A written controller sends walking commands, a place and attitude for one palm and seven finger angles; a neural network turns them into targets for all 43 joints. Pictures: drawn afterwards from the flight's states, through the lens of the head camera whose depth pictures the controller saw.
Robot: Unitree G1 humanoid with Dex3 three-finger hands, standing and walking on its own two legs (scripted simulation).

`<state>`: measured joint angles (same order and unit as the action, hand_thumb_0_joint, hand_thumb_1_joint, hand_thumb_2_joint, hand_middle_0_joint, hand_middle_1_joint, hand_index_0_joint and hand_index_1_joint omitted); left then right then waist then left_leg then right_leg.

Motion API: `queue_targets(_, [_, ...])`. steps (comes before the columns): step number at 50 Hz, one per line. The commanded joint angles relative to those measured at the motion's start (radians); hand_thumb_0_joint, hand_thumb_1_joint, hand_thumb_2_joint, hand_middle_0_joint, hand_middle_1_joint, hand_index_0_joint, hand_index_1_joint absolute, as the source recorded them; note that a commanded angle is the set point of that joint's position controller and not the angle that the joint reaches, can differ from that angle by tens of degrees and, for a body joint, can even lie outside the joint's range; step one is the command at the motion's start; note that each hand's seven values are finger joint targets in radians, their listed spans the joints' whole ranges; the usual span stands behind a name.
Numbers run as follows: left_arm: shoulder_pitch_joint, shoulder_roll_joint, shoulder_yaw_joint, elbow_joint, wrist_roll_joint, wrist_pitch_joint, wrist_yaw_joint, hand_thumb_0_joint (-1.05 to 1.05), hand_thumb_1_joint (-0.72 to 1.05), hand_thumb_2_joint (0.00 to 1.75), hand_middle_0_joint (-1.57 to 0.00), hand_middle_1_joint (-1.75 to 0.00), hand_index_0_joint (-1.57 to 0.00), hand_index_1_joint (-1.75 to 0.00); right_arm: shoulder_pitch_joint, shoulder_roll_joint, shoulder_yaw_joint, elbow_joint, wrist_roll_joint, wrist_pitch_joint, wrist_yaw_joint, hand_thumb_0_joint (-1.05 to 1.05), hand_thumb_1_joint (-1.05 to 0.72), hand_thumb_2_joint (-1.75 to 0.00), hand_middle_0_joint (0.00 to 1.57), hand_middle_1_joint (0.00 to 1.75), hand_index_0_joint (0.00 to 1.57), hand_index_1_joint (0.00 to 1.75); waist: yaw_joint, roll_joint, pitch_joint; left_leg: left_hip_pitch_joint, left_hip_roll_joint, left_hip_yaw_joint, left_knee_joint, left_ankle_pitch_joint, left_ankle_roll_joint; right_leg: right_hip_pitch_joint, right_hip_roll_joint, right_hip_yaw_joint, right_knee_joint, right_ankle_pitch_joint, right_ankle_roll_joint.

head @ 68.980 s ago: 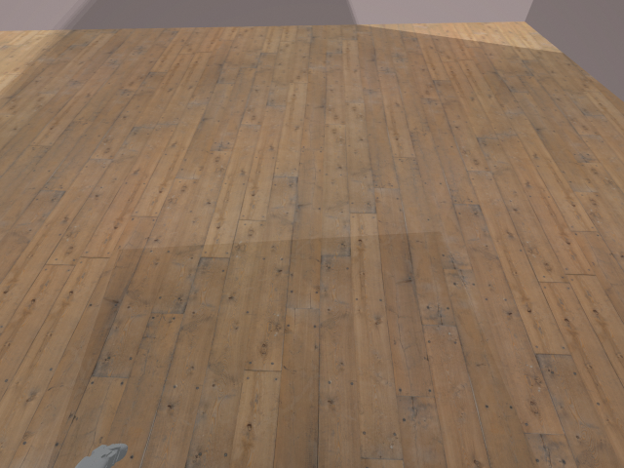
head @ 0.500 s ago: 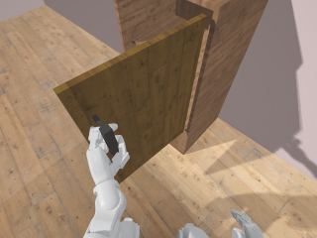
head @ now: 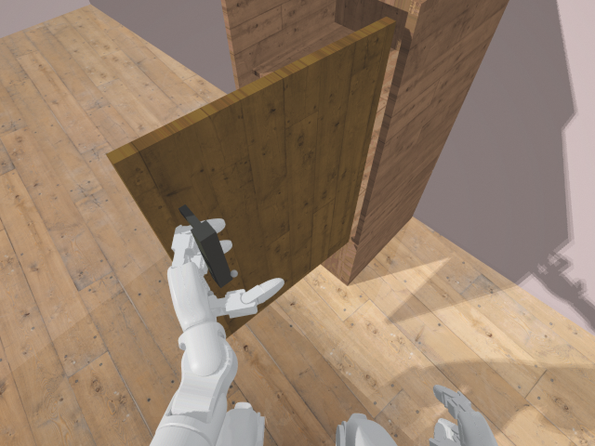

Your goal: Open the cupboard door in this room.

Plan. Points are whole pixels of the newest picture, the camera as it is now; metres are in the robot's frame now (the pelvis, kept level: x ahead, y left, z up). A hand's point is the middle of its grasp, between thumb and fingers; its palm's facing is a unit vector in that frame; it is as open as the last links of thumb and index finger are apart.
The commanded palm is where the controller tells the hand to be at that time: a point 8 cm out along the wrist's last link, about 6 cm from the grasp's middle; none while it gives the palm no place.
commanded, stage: open thumb and fingers to let go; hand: left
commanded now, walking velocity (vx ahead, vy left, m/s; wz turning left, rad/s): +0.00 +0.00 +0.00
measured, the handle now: (205, 247) +0.37 +0.14 +0.04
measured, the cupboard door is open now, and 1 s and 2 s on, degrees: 84 86 86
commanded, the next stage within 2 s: slide the hand sideways off the handle in 0.34 s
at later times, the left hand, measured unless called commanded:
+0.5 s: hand (234, 282) +0.32 +0.10 +0.03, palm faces +0.29 -0.96 -0.02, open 15.1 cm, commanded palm +0.28 +0.14 +0.03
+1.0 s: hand (219, 322) +0.27 +0.11 +0.03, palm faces -0.08 -1.00 +0.01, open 16.3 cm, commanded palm +0.25 +0.18 +0.03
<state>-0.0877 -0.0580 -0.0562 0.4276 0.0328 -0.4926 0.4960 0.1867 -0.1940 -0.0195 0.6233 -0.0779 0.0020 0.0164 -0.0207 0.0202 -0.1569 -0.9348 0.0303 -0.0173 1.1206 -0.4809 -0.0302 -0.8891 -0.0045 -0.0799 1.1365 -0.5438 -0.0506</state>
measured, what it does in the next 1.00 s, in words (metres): stands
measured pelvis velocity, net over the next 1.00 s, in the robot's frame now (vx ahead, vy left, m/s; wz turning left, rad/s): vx -0.01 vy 0.03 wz -0.02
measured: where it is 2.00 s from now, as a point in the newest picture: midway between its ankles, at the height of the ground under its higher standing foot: outside the picture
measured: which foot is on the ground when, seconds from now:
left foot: down 0.00-1.00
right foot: down 0.00-1.00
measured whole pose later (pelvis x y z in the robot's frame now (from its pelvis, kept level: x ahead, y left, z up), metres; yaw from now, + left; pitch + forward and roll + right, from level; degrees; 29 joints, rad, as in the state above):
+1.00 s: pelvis -0.01 +0.03 -0.01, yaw -1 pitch +16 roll -2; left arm 0.14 0.08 -0.14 0.15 -0.05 -0.43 0.05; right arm 0.22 -0.21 0.01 0.49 -0.01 0.00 0.02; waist -0.01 0.03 -0.14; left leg -0.96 0.02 0.01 1.19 -0.51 0.02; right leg -0.90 -0.02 -0.05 1.18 -0.55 -0.01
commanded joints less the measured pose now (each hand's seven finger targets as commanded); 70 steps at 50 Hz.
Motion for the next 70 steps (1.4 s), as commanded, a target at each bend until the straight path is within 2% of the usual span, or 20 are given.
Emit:
queue_targets(1, [-0.182, 0.015, 0.000, -0.233, 0.032, -0.063, 0.033, 0.00, -0.50, 0.30, -0.27, -1.05, -0.27, -1.05, -0.015, -0.098, -0.039, -0.139, -0.003, -0.035, -0.001, 0.00, -0.90, -0.90, 0.20, 0.30, 0.20, 0.30, -0.001, -0.082, -0.327, 0.171, -0.042, 0.012, -0.097, 0.226, 0.042, 0.212, -0.002, 0.071, -0.191, 0.372, 0.032])
queue_targets(16, [-0.259, -0.063, -0.080, -0.239, 0.094, -0.013, 0.102, 0.00, -0.50, 0.30, -0.15, -0.30, -0.15, -0.30, -0.029, -0.093, -0.031, -0.144, -0.009, -0.039, 0.001, 0.00, -0.90, -0.90, 0.20, 0.30, 0.20, 0.30, -0.016, -0.051, -0.303, 0.207, -0.031, -0.012, -0.126, 0.187, 0.035, 0.127, 0.017, 0.022, -0.175, 0.247, 0.017])
queue_targets(22, [-0.269, -0.097, -0.105, -0.240, 0.088, 0.001, 0.112, 0.00, -0.50, 0.30, -0.15, -0.30, -0.15, -0.30, -0.041, -0.090, -0.028, -0.141, -0.008, -0.046, 0.005, 0.00, -0.90, -0.90, 0.20, 0.30, 0.20, 0.30, -0.016, -0.047, -0.316, 0.220, -0.030, -0.017, -0.129, 0.179, 0.032, 0.117, 0.018, 0.014, -0.173, 0.230, 0.015])
queue_targets(23, [-0.236, 0.002, -0.302, -0.246, 0.204, -0.024, -0.088, 0.00, -0.50, 0.30, -0.15, -0.30, -0.15, -0.30, 0.021, -0.128, -0.031, -0.127, -0.001, -0.036, 0.007, 0.00, -0.90, -0.90, 0.20, 0.30, 0.20, 0.30, -0.106, -0.072, -0.283, 0.242, -0.024, -0.019, -0.101, 0.172, 0.047, 0.078, 0.006, 0.042, -0.177, 0.273, 0.019])
queue_targets(24, [-0.301, 0.067, -0.221, -0.290, 0.164, -0.059, -0.190, 0.00, -0.50, 0.30, -0.15, -0.30, -0.15, -0.30, 0.027, -0.121, -0.035, -0.145, 0.008, -0.035, 0.002, 0.00, -0.90, -0.90, 0.20, 0.30, 0.20, 0.30, -0.078, -0.052, -0.314, 0.229, -0.028, -0.021, -0.094, 0.172, 0.052, 0.095, 0.000, 0.046, -0.171, 0.289, 0.012])
queue_targets(25, [-0.310, 0.100, -0.216, -0.321, 0.144, -0.078, -0.271, 0.00, -0.50, 0.30, -0.15, -0.30, -0.15, -0.30, 0.020, -0.126, -0.034, -0.155, 0.015, -0.035, -0.005, 0.00, -0.90, -0.90, 0.20, 0.30, 0.20, 0.30, -0.067, -0.016, -0.343, 0.249, -0.032, -0.020, -0.093, 0.169, 0.053, 0.102, 0.002, 0.054, -0.166, 0.291, 0.010])
queue_targets(28, [-0.273, 0.085, -0.226, -0.338, 0.001, -0.073, -0.478, 0.00, -0.50, 0.30, -0.15, -0.30, -0.15, -0.30, 0.015, -0.132, -0.025, -0.188, 0.054, -0.047, -0.019, 0.00, -0.90, -0.90, 0.20, 0.30, 0.20, 0.30, -0.069, 0.006, -0.307, 0.281, -0.033, -0.033, -0.113, 0.136, 0.051, 0.083, 0.007, 0.047, -0.182, 0.236, 0.008])
queue_targets(30, [-0.253, 0.039, -0.206, -0.328, -0.115, -0.037, -0.521, 0.00, -0.50, 0.30, -0.15, -0.30, -0.15, -0.30, -0.006, -0.133, -0.015, -0.206, 0.077, -0.058, -0.027, 0.00, -0.90, -0.90, 0.20, 0.30, 0.20, 0.30, -0.061, -0.014, -0.253, 0.266, -0.034, -0.042, -0.141, 0.069, 0.048, 0.072, 0.014, 0.030, -0.203, 0.157, 0.012])
queue_targets(32, [-0.209, 0.054, -0.145, -0.323, -0.159, -0.013, -0.506, 0.00, -0.50, 0.30, -0.15, -0.30, -0.15, -0.30, -0.010, -0.140, -0.016, -0.211, 0.082, -0.066, -0.029, 0.00, -0.90, -0.90, 0.20, 0.30, 0.20, 0.30, -0.040, -0.034, -0.244, 0.250, -0.035, -0.046, -0.148, 0.067, 0.045, 0.072, 0.016, 0.020, -0.193, 0.146, 0.014])
queue_targets(37, [-0.052, 0.115, -0.087, -0.367, -0.102, -0.019, -0.439, 0.00, -0.50, 0.30, -0.15, -0.30, -0.15, -0.30, -0.008, -0.138, -0.021, -0.245, 0.066, -0.064, -0.004, 0.00, -0.90, -0.90, 0.20, 0.30, 0.20, 0.30, 0.008, -0.037, -0.265, 0.214, -0.037, -0.032, -0.133, 0.124, 0.043, 0.093, 0.011, 0.021, -0.152, 0.178, 0.010])
queue_targets(41, [0.016, 0.149, -0.072, -0.411, -0.069, -0.027, -0.429, 0.00, -0.50, 0.30, -0.15, -0.30, -0.15, -0.30, -0.005, -0.142, -0.026, -0.266, 0.062, -0.052, 0.004, 0.00, -0.90, -0.90, 0.20, 0.30, 0.20, 0.30, 0.012, -0.054, -0.264, 0.201, -0.032, -0.031, -0.122, 0.136, 0.044, 0.092, 0.016, 0.026, -0.138, 0.186, 0.008])
queue_targets(42, [0.035, 0.135, -0.083, -0.434, -0.071, -0.026, -0.431, 0.00, -0.50, 0.30, -0.15, -0.30, -0.15, -0.30, -0.012, -0.136, -0.025, -0.276, 0.063, -0.050, 0.006, 0.00, -0.90, -0.90, 0.20, 0.30, 0.20, 0.30, 0.016, -0.028, -0.267, 0.206, -0.034, -0.025, -0.122, 0.139, 0.043, 0.095, 0.014, 0.028, -0.136, 0.192, 0.008])
queue_targets(46, [0.095, 0.157, -0.065, -0.488, -0.084, -0.006, -0.441, 0.00, -0.50, 0.30, -0.15, -0.30, -0.15, -0.30, -0.011, -0.137, -0.023, -0.291, 0.066, -0.043, -0.001, 0.00, -0.90, -0.90, 0.20, 0.30, 0.20, 0.30, 0.010, -0.042, -0.249, 0.191, -0.033, -0.025, -0.118, 0.137, 0.045, 0.103, 0.019, 0.030, -0.140, 0.199, 0.010])
queue_targets(47, [0.124, 0.170, -0.046, -0.511, -0.087, -0.008, -0.442, 0.00, -0.50, 0.30, -0.15, -0.30, -0.15, -0.30, -0.015, -0.134, -0.024, -0.294, 0.067, -0.042, -0.003, 0.00, -0.90, -0.90, 0.20, 0.30, 0.20, 0.30, 0.022, -0.025, -0.265, 0.200, -0.033, -0.020, -0.116, 0.146, 0.043, 0.108, 0.018, 0.031, -0.135, 0.208, 0.010])
queue_targets(51, [0.148, 0.190, -0.029, -0.561, -0.102, -0.012, -0.459, 0.00, -0.50, 0.30, -0.15, -0.30, -0.15, -0.30, -0.007, -0.134, -0.022, -0.293, 0.067, -0.049, -0.015, 0.00, -0.90, -0.90, 0.20, 0.30, 0.20, 0.30, 0.003, -0.051, -0.260, 0.186, -0.032, -0.027, -0.098, 0.155, 0.046, 0.108, 0.022, 0.031, -0.130, 0.223, 0.014])
queue_targets(57, [0.264, 0.196, -0.030, -0.610, -0.132, -0.014, -0.521, 0.00, -0.50, 0.30, -0.15, -0.30, -0.15, -0.30, -0.009, -0.132, -0.021, -0.300, 0.071, -0.068, -0.025, 0.00, -0.90, -0.90, 0.20, 0.30, 0.20, 0.30, -0.001, -0.021, -0.252, 0.172, -0.037, -0.024, -0.076, 0.168, 0.046, 0.099, 0.022, 0.033, -0.118, 0.249, 0.017])
queue_targets(60, [0.291, 0.228, 0.010, -0.628, -0.147, -0.005, -0.546, 0.00, -0.50, 0.30, -0.15, -0.30, -0.15, -0.30, -0.004, -0.135, -0.024, -0.304, 0.073, -0.071, -0.033, 0.00, -0.90, -0.90, 0.20, 0.30, 0.20, 0.30, 0.003, -0.036, -0.254, 0.160, -0.038, -0.024, -0.067, 0.168, 0.046, 0.103, 0.024, 0.034, -0.114, 0.255, 0.018])
queue_targets(62, [0.342, 0.238, 0.025, -0.657, -0.159, 0.000, -0.560, 0.00, -0.50, 0.30, -0.15, -0.30, -0.15, -0.30, -0.006, -0.132, -0.023, -0.312, 0.075, -0.076, -0.036, 0.00, -0.90, -0.90, 0.20, 0.30, 0.20, 0.30, 0.015, -0.005, -0.270, 0.165, -0.040, -0.017, -0.061, 0.196, 0.046, 0.118, 0.023, 0.037, -0.108, 0.285, 0.017])
queue_targets(66, [0.402, 0.270, 0.069, -0.673, -0.182, 0.009, -0.577, 0.00, -0.50, 0.30, -0.15, -0.30, -0.15, -0.30, 0.006, -0.136, -0.022, -0.318, 0.075, -0.082, -0.045, 0.00, -0.90, -0.90, 0.20, 0.30, 0.20, 0.30, 0.013, -0.040, -0.252, 0.136, -0.040, -0.022, -0.052, 0.197, 0.047, 0.129, 0.027, 0.037, -0.109, 0.288, 0.018])
queue_targets(70, [0.413, 0.289, 0.101, -0.687, -0.206, 0.002, -0.604, 0.00, -0.50, 0.30, -0.15, -0.30, -0.15, -0.30, -0.002, -0.137, -0.024, -0.316, 0.077, -0.091, -0.054, 0.00, -0.90, -0.90, 0.20, 0.30, 0.20, 0.30, 0.012, -0.022, -0.248, 0.112, -0.044, -0.014, -0.032, 0.173, 0.046, 0.118, 0.023, 0.051, -0.110, 0.271, 0.023])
